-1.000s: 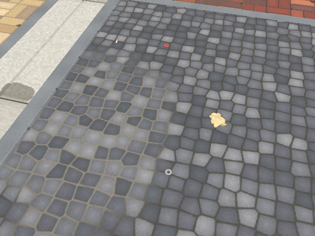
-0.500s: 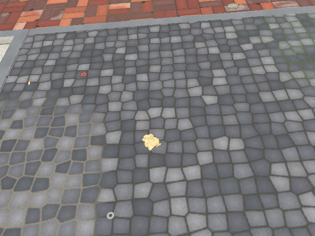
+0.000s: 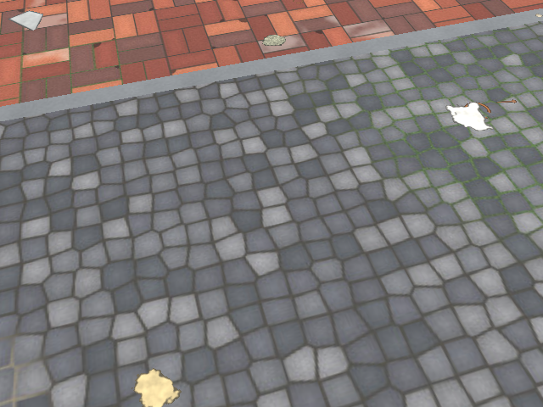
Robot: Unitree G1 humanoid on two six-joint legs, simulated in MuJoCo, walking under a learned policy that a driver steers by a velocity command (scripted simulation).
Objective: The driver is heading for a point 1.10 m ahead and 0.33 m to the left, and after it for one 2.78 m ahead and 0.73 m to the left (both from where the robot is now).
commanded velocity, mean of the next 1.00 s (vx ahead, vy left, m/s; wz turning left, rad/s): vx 0.97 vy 0.00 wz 0.69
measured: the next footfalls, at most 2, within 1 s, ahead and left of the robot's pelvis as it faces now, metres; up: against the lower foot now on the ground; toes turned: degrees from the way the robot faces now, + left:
right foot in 0.28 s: +0.47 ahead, -0.13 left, +0.00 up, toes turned +16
left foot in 0.72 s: +0.76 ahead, +0.22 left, +0.00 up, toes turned +42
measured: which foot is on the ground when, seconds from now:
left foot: down 0.00-0.28, up 0.30-0.70, down 0.72-1.00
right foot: up 0.00-0.26, down 0.28-0.72, up 0.74-1.00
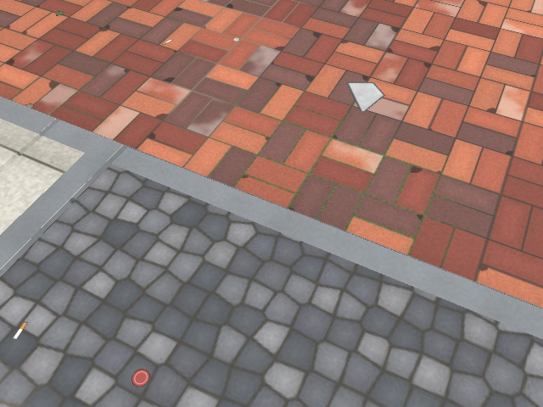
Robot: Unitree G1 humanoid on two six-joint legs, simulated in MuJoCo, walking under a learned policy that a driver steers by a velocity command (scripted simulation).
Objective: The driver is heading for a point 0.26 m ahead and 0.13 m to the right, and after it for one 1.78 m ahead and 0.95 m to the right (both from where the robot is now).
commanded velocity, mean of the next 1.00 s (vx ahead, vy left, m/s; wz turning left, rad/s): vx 0.16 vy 0.00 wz -0.81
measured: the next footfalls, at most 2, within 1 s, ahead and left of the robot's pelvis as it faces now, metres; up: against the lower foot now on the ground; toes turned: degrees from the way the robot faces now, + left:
right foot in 0.14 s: +0.36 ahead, -0.09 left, +0.00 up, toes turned -3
left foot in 0.68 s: +0.53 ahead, +0.02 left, +0.00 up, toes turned -46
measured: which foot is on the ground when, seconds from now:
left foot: down 0.00-0.12, up 0.14-0.66, down 0.68-1.00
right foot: up 0.00-0.12, down 0.14-0.66, up 0.68-1.00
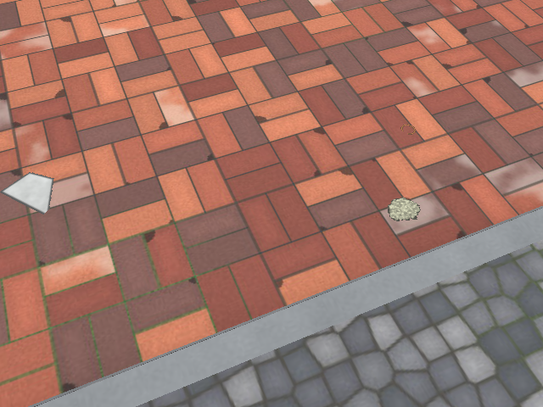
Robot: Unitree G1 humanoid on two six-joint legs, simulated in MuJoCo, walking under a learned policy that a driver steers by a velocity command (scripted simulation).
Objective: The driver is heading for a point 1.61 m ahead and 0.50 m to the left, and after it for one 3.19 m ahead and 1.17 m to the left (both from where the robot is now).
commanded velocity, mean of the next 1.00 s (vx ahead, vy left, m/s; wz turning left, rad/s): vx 0.40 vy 0.00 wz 0.47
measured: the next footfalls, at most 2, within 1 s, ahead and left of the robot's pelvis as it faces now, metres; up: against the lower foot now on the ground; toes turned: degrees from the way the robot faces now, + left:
right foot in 0.14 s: +0.05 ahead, -0.15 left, +0.00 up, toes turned -1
left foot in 0.62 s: +0.02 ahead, +0.12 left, +0.00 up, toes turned +28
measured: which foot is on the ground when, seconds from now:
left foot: down 0.00-0.14, up 0.16-0.60, down 0.62-1.00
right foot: up 0.00-0.12, down 0.14-0.60, up 0.62-1.00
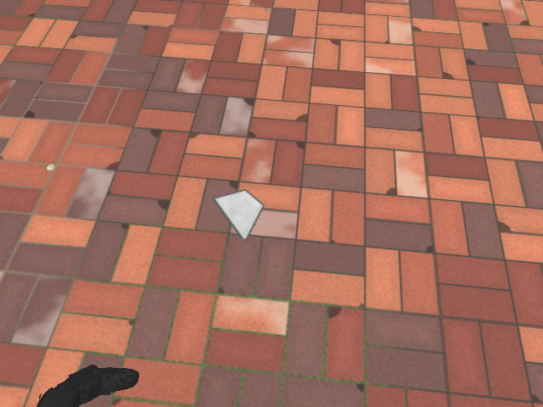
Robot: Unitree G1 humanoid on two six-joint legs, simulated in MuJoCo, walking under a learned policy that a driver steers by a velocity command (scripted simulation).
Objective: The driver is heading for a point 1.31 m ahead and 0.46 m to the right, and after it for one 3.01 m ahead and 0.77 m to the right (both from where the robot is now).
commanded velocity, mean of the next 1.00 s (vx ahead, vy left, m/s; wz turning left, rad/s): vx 0.98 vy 0.00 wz -0.75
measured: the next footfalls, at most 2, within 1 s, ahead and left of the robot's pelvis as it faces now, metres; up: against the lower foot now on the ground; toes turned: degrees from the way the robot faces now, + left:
right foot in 0.02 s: +0.23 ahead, -0.08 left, +0.00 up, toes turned -2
left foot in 0.50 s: +0.66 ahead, +0.06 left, -0.05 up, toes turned -27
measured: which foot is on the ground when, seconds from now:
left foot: down 0.00-0.04, up 0.06-0.48, down 0.50-0.86, up 0.88-1.00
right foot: up 0.00-0.00, down 0.02-0.50, up 0.52-0.88, down 0.90-1.00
